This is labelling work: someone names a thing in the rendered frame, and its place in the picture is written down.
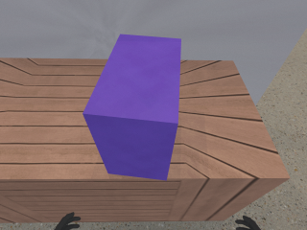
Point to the left robot hand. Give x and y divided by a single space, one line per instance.
67 219

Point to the right robot hand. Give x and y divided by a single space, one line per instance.
248 222

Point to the pedestal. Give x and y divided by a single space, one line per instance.
223 157

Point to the carton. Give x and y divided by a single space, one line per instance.
132 113

